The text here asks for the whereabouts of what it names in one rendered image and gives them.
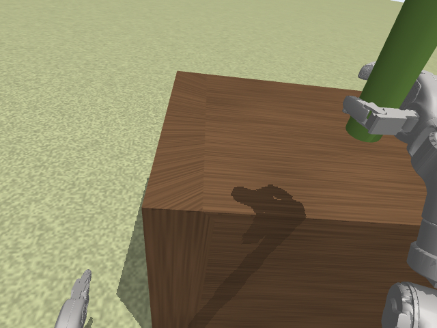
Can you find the right robot arm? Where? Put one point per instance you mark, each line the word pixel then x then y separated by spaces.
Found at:
pixel 410 305

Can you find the left robot hand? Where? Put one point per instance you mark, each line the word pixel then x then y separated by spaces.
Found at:
pixel 74 311

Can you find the right robot hand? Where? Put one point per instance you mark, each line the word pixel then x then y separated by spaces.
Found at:
pixel 419 106

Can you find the can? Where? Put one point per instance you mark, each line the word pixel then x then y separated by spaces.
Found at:
pixel 410 44

